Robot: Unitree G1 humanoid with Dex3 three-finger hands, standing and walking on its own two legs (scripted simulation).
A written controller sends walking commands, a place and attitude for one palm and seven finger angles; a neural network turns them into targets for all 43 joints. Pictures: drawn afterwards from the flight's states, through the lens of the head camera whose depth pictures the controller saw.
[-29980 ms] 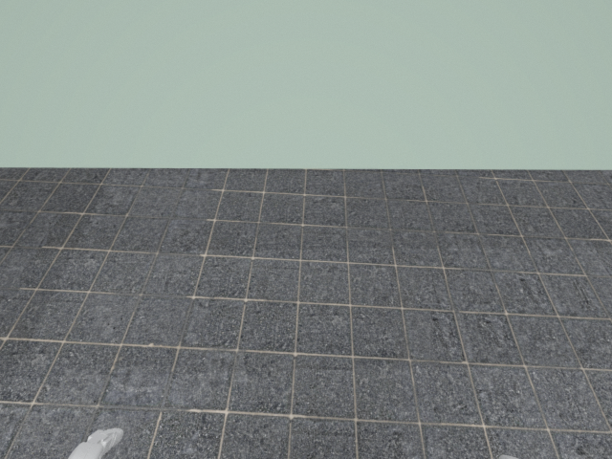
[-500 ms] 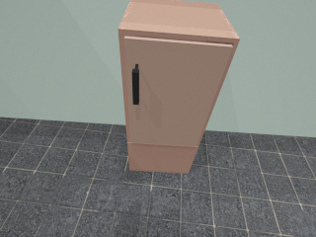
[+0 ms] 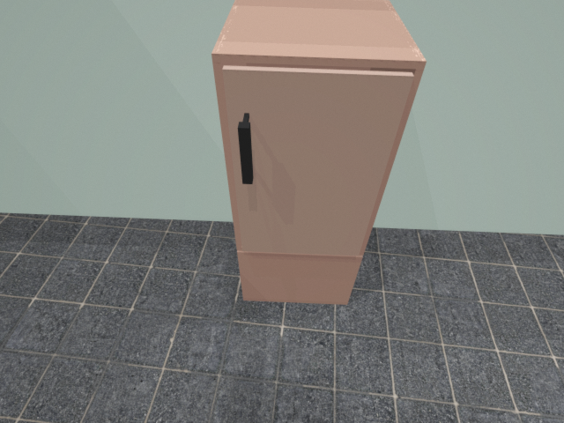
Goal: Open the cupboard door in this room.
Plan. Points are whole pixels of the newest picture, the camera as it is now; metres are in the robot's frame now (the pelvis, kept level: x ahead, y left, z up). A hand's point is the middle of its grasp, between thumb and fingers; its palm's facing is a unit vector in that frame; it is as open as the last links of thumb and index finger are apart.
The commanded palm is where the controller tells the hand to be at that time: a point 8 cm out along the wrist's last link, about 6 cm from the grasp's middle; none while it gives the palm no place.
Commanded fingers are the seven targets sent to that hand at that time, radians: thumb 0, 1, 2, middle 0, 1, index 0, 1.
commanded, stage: look again from close up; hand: left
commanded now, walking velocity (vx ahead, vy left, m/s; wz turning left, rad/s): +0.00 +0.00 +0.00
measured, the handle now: (247, 149) +0.67 +0.12 +0.01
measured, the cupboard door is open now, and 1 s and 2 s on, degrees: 0 0 0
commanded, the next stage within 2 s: shuffle to correct the standing spot in 0.16 s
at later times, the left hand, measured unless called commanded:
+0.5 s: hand out of the picture -0.05 +0.11 -0.18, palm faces +0.06 -0.99 -0.11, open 7.4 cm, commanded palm none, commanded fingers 0.00 0.90 0.90 -0.20 -0.30 -0.20 -0.30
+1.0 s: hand out of the picture +0.02 +0.08 -0.18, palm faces +0.10 -0.99 -0.12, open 7.4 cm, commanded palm none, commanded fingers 0.00 0.90 0.90 -0.20 -0.30 -0.20 -0.30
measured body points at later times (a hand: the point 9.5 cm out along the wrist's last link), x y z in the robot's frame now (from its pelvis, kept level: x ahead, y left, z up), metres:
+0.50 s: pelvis +0.02 -0.03 -0.01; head +0.00 -0.02 +0.44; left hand -0.05 +0.16 -0.17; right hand +0.00 -0.24 -0.16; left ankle +0.08 +0.03 -0.74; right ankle -0.03 -0.13 -0.73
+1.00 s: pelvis +0.12 -0.05 -0.01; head +0.16 -0.04 +0.44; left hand +0.01 +0.13 -0.16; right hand +0.20 -0.27 -0.16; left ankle +0.19 +0.05 -0.73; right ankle -0.02 -0.12 -0.74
